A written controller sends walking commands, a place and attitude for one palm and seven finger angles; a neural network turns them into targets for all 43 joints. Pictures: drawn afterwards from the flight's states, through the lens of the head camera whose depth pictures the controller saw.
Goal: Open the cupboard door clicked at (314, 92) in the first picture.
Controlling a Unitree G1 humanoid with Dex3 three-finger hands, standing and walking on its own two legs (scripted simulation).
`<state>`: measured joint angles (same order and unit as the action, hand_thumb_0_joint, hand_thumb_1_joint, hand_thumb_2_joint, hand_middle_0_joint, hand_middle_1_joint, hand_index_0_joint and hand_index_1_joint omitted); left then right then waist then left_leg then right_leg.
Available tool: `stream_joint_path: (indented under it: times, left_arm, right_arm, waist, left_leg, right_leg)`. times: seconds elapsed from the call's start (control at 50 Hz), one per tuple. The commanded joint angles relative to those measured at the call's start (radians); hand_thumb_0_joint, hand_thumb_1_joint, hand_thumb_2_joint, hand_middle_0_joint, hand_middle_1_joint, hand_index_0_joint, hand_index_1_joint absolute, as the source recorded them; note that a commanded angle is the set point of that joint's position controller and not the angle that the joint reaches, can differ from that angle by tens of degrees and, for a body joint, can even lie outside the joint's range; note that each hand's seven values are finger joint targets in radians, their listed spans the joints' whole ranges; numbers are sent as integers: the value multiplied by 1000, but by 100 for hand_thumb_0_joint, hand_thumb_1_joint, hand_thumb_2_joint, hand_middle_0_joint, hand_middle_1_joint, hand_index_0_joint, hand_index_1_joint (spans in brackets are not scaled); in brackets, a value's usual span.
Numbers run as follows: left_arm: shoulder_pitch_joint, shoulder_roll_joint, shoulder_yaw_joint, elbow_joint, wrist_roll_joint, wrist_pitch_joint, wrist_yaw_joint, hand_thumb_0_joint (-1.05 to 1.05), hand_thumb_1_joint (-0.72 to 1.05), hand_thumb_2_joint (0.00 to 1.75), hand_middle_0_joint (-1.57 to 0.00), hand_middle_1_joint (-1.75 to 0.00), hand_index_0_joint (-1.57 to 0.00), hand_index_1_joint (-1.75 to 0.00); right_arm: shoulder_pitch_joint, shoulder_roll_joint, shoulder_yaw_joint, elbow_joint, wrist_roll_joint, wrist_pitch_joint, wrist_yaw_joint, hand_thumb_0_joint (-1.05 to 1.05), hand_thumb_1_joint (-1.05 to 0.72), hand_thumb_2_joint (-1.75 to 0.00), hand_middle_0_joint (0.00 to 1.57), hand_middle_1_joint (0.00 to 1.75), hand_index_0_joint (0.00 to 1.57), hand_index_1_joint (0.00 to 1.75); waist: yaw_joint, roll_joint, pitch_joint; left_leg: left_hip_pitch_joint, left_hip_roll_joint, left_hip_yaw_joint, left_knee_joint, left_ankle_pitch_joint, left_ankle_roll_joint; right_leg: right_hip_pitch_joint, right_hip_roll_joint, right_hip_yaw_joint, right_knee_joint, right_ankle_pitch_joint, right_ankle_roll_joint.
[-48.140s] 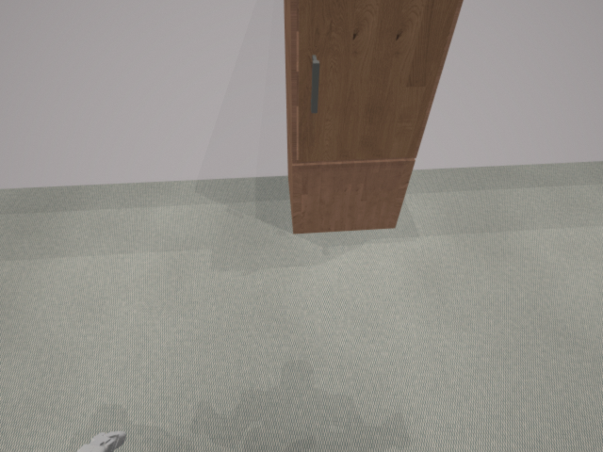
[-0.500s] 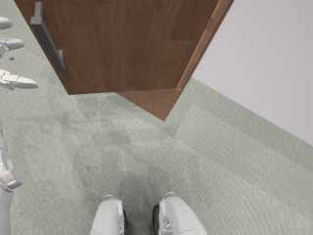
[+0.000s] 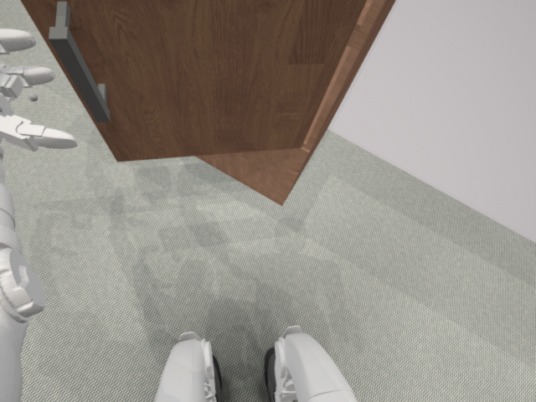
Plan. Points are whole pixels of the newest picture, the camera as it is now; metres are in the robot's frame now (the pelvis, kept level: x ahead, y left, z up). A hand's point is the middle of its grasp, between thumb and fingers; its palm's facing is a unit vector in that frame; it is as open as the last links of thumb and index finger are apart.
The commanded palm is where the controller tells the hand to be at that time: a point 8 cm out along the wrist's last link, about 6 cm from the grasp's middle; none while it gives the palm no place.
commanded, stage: slide the fingers in behind the handle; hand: left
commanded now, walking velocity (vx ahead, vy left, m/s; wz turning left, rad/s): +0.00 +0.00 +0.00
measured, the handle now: (85, 69) +0.57 +0.21 +0.06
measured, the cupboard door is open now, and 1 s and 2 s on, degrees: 39 39 38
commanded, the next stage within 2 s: close the thumb around the handle in 1.60 s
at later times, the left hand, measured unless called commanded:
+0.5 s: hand (55, 97) +0.52 +0.24 +0.06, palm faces +0.07 -1.00 -0.02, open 14.0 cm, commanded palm +0.50 +0.27 +0.06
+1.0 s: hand (85, 96) +0.52 +0.21 +0.06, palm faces +0.07 -1.00 -0.01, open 13.9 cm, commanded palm +0.50 +0.24 +0.06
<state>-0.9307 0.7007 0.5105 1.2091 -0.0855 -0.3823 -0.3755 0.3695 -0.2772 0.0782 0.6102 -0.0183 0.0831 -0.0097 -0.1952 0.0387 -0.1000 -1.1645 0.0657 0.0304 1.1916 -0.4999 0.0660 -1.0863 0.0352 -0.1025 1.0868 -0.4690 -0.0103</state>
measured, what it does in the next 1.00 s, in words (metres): stands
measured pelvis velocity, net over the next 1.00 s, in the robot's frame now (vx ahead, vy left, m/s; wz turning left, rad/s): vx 0.01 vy -0.01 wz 0.01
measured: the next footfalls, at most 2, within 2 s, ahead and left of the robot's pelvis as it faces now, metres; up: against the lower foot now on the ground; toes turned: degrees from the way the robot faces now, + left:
none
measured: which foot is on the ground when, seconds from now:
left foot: down 0.00-1.00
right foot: down 0.00-1.00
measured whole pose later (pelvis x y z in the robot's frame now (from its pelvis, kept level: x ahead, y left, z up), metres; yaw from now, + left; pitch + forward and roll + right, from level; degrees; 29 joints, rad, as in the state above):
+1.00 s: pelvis +0.01 -0.01 +0.00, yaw +1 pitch +26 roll -5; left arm -0.90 0.52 0.42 1.15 -0.08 -0.44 -0.23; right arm 0.37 -0.26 0.05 0.64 -0.03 0.08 0.02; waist -0.18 0.04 -0.12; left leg -1.13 0.06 0.03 1.18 -0.51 0.06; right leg -1.06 0.03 -0.10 1.09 -0.48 -0.02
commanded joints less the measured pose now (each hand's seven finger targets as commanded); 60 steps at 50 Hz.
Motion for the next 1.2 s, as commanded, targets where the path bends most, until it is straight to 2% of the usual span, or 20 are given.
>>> stream_joint_path:
  times: [0.0,0.04,0.1,0.2,0.28,0.34,0.4,0.52,0.6,0.64,0.66,0.7,0.76,0.78,0.82,0.88,0.98,1.04,1.12,1.18]
  left_arm:
    - [-390,274,27,-217,-42,-78,-6,0,-50,30,-30,-120,-30,-120]
    - [-394,241,2,-215,-42,-80,-10,0,-50,30,-30,-120,-30,-120]
    - [-393,231,-9,-191,-33,-68,-1,0,-50,30,-30,-120,-30,-120]
    - [-416,232,-1,-241,-28,-78,25,0,-50,30,-30,-120,-30,-120]
    - [-404,241,16,-247,-24,-82,55,0,-50,30,-30,-120,-30,-120]
    - [-417,206,-14,-256,-15,-88,64,0,-50,30,-30,-120,-30,-120]
    - [-399,185,-27,-269,-11,-94,66,0,-50,30,-30,-120,-30,-120]
    - [-390,121,-48,-223,-38,-79,74,0,-50,30,-30,-120,-30,-120]
    - [-408,160,-27,-223,-15,-87,102,0,-50,30,-30,-120,-30,-120]
    - [-422,163,-21,-280,-9,-114,118,0,-50,30,-30,-120,-30,-120]
    - [-418,128,-46,-292,-6,-124,119,0,-50,30,-30,-120,-30,-120]
    - [-403,84,-72,-259,-6,-124,122,0,-50,30,-30,-120,-30,-120]
    - [-412,97,-60,-231,-15,-114,118,0,-50,30,-30,-120,-30,-120]
    - [-425,65,-82,-219,-20,-105,118,0,-50,30,-30,-120,-30,-120]
    - [-423,104,-50,-245,-17,-104,124,0,-50,30,-30,-120,-30,-120]
    - [-415,57,-80,-290,-10,-122,138,0,-50,30,-30,-120,-30,-120]
    - [-387,11,-96,-266,-18,-124,157,0,-50,30,-30,-120,-30,-120]
    - [-351,35,-68,-240,-20,-117,167,0,-50,30,-30,-120,-30,-120]
    - [-394,40,-79,-214,2,-114,190,0,-50,30,-30,-120,-30,-120]
    - [-433,57,-65,-255,7,-145,204,0,-50,30,-30,-120,-30,-120]
  right_arm:
    - [193,-212,-82,-26,2,-13,-17,0,-90,-90,20,30,20,30]
    - [197,-209,-82,-21,2,-15,-15,0,-90,-90,20,30,20,30]
    - [201,-210,-83,-13,2,-11,-15,0,-90,-90,20,30,20,30]
    - [204,-206,-88,-9,-3,-10,-11,0,-90,-90,20,30,20,30]
    - [201,-206,-87,-16,-4,-10,-7,0,-90,-90,20,30,20,30]
    - [201,-200,-87,-16,-4,-11,-4,0,-90,-90,20,30,20,30]
    - [198,-199,-90,-13,-5,-8,-1,0,-90,-90,20,30,20,30]
    - [190,-195,-92,-9,-1,-10,-1,0,-90,-90,20,30,20,30]
    - [195,-193,-88,-15,-6,-11,-3,0,-90,-90,20,30,20,30]
    - [195,-189,-91,-20,-11,-14,1,0,-90,-90,20,30,20,30]
    - [192,-183,-92,-21,-12,-15,7,0,-90,-90,20,30,20,30]
    - [188,-181,-93,-14,-12,-14,12,0,-90,-90,20,30,20,30]
    - [193,-189,-94,-9,-8,-9,8,0,-90,-90,20,30,20,30]
    - [186,-185,-94,-8,-6,-11,8,0,-90,-90,20,30,20,30]
    - [192,-186,-95,-10,-8,-12,5,0,-90,-90,20,30,20,30]
    - [197,-177,-98,-9,-13,-14,14,0,-90,-90,20,30,20,30]
    - [193,-172,-103,-3,-12,-10,19,0,-90,-90,20,30,20,30]
    - [194,-176,-101,-13,-11,-8,17,0,-90,-90,20,30,20,30]
    - [183,-172,-94,-18,-11,-10,17,0,-90,-90,20,30,20,30]
    - [182,-169,-96,-21,-16,-18,16,0,-90,-90,20,30,20,30]
  waist:
    - [-8,154,-546]
    - [-12,196,-532]
    - [-15,177,-505]
    - [-3,221,-549]
    - [-2,188,-543]
    - [-13,188,-527]
    - [1,230,-557]
    - [-15,150,-499]
    - [-12,141,-501]
    - [1,189,-550]
    - [5,218,-582]
    - [-12,178,-547]
    - [-14,147,-527]
    - [-24,154,-513]
    - [-7,152,-553]
    - [0,207,-594]
    - [-9,145,-553]
    - [3,120,-524]
    - [-10,102,-456]
    - [-7,131,-529]
  left_leg:
    - [507,-10,-132,-117,446,-38]
    - [536,-7,-138,-120,452,-43]
    - [518,-7,-140,-125,419,-41]
    - [573,-5,-149,-123,472,-52]
    - [538,-9,-135,-123,453,-44]
    - [539,-9,-133,-123,445,-40]
    - [593,-7,-141,-131,477,-53]
    - [529,-12,-132,-137,416,-43]
    - [499,-16,-125,-129,423,-39]
    - [559,-14,-130,-125,476,-46]
    - [585,-16,-130,-121,501,-50]
    - [567,-12,-131,-119,476,-50]
    - [535,-15,-129,-125,446,-46]
    - [522,-18,-124,-125,418,-43]
    - [521,-20,-122,-124,439,-42]
    - [608,-16,-132,-121,530,-54]
    - [569,-19,-122,-127,497,-48]
    - [523,-24,-112,-135,463,-42]
    - [446,-29,-99,-138,358,-35]
    - [476,-31,-102,-124,396,-36]
  right_leg:
    - [141,29,52,-103,267,-8]
    - [97,31,45,-98,250,-14]
    - [91,29,45,-106,227,-11]
    - [80,28,40,-97,243,-15]
    - [117,29,47,-102,254,-12]
    - [112,30,48,-102,255,-14]
    - [99,30,42,-102,253,-18]
    - [119,30,44,-118,243,-11]
    - [138,26,51,-106,262,-11]
    - [127,28,47,-93,280,-17]
    - [125,28,49,-92,291,-16]
    - [112,30,46,-98,278,-13]
    - [132,29,47,-101,274,-13]
    - [124,28,50,-107,260,-11]
    - [160,26,52,-100,284,-12]
    - [126,29,45,-95,311,-15]
    - [159,31,46,-109,320,-12]
    - [186,30,49,-109,318,-14]
    - [178,26,62,-120,258,-9]
    - [189,25,67,-104,288,-11]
